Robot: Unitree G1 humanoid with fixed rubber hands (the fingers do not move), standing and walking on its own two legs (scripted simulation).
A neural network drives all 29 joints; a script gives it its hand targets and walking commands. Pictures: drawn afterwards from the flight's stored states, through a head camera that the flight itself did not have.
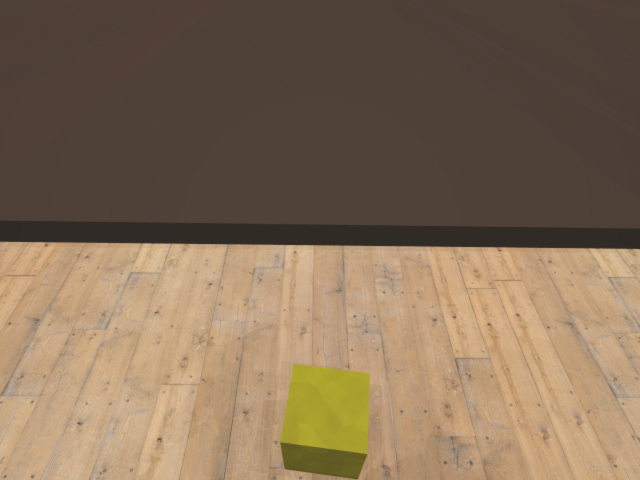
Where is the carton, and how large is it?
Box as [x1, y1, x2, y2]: [280, 364, 369, 478]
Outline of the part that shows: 294,364 280,440 285,468 357,478 367,453 369,373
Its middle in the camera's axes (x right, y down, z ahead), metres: +0.01 +0.52 +1.07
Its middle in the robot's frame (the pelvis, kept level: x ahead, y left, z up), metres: +0.43 -0.04 -0.66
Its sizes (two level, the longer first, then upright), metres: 0.210 0.200 0.250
